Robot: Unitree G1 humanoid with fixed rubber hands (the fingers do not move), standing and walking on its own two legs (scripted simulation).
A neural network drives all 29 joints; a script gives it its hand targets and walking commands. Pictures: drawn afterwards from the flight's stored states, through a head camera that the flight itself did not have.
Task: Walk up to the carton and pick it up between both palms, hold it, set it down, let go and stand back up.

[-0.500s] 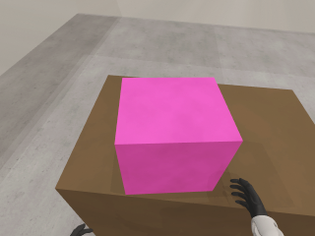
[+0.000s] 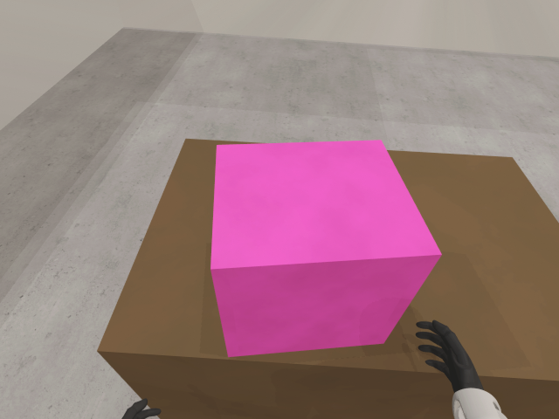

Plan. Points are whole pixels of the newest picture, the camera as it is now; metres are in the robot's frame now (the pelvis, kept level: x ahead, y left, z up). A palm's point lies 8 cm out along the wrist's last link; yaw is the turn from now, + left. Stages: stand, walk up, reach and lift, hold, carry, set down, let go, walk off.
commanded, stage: stand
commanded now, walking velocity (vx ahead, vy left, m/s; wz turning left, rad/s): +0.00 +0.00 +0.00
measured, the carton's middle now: (304, 249) +0.37 -0.03 +0.03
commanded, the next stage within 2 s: none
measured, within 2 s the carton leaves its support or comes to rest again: neither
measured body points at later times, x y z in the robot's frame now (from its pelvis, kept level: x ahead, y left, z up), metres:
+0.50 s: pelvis +0.00 +0.01 +0.00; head -0.01 +0.02 +0.45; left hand +0.11 +0.24 -0.14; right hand +0.20 -0.25 -0.03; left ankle -0.05 +0.08 -0.73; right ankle +0.00 -0.16 -0.73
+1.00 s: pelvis -0.01 +0.01 +0.00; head -0.01 +0.02 +0.45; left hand +0.11 +0.24 -0.13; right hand +0.19 -0.25 -0.03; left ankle -0.05 +0.08 -0.73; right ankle +0.00 -0.15 -0.73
